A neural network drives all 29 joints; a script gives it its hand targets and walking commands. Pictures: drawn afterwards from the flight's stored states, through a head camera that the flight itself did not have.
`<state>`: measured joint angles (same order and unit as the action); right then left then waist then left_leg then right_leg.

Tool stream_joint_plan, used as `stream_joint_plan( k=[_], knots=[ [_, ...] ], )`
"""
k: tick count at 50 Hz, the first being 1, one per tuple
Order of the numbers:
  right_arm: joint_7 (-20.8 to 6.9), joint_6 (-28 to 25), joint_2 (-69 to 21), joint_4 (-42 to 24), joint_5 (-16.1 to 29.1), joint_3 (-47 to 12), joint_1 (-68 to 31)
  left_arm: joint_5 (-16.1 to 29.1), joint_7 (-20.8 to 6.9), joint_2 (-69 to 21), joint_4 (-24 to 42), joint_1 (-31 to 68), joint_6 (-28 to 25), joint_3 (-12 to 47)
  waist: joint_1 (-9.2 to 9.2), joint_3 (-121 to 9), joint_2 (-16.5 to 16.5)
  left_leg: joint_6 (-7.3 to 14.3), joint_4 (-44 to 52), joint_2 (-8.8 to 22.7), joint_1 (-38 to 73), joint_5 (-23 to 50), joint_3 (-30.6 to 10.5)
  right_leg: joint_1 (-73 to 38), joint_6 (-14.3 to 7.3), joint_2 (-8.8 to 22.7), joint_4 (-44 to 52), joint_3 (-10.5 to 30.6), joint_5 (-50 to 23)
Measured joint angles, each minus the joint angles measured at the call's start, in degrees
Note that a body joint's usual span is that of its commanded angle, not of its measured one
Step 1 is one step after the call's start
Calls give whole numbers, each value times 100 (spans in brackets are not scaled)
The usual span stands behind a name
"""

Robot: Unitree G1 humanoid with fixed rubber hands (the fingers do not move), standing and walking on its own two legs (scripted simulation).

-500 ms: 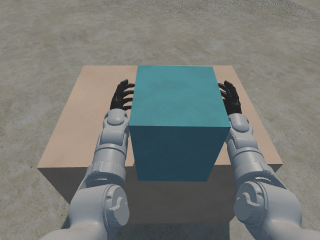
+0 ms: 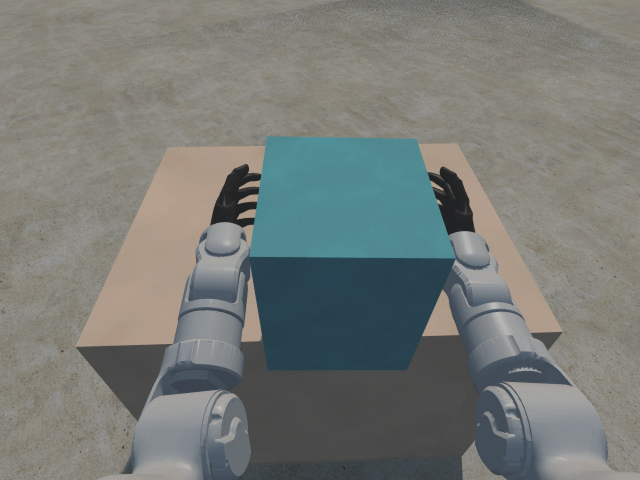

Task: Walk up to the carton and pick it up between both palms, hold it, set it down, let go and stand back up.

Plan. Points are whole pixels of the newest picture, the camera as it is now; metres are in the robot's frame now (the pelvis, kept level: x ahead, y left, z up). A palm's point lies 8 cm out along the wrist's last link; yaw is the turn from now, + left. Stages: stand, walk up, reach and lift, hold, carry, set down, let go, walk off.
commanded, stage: reach and lift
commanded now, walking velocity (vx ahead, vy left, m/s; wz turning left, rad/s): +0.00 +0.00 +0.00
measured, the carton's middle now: (339, 258) +0.40 -0.03 +0.08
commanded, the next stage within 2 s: hold in 1.84 s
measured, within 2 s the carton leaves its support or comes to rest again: neither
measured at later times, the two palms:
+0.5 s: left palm (205, 209) +0.38 +0.14 +0.19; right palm (456, 216) +0.37 -0.16 +0.18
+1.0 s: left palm (189, 199) +0.36 +0.14 +0.22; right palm (459, 202) +0.36 -0.15 +0.21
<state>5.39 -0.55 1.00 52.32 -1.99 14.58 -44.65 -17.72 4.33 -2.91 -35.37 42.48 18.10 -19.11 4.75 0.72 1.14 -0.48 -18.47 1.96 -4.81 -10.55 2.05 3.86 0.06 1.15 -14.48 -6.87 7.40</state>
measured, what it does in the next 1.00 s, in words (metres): stands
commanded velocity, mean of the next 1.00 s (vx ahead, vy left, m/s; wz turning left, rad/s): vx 0.00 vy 0.00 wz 0.00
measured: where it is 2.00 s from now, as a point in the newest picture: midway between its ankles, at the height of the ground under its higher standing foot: outside the picture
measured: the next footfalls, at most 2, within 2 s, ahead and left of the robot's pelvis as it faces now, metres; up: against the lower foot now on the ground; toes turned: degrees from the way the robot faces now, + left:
none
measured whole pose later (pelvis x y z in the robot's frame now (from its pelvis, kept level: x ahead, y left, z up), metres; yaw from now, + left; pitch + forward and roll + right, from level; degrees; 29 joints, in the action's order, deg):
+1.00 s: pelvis -0.02 +0.00 +0.00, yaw +1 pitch -10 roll -1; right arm 9.4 14.1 1.6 42.8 6.7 8.3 -48.6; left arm -21.7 -2.5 -1.6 -18.3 45.9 38.8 -20.7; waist 6.5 3.1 3.0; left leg -0.1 -18.8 1.2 0.3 -9.5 0.2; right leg -2.2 0.2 1.3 -14.1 -6.9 6.5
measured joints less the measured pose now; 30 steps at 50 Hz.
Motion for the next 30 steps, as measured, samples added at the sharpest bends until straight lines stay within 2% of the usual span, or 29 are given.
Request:
stream_joint_plan(
  k=[9, 18, 30],
  knots=[
    [139, 428, 31, -32, 247, -220, -307, 47, -112, 141, 331, 147, 580, -23, 30, 44, 114, 1, 10, -30, 103, 90, -87, -127, -15, 17, -4, -50, -50],
    [174, 618, -62, 28, 107, 24, -441, -201, -321, 184, 296, 437, 912, -178, 85, 25, 207, 31, 56, -71, 159, 167, -96, -182, 4, 46, 32, -34, -124],
    [211, 858, 43, -400, 590, -387, -332, -263, -325, 117, 1082, 228, 1392, 2, 172, 163, 171, 36, -54, -61, 320, 88, -137, -420, 16, 23, 65, -40, -112]
  ],
)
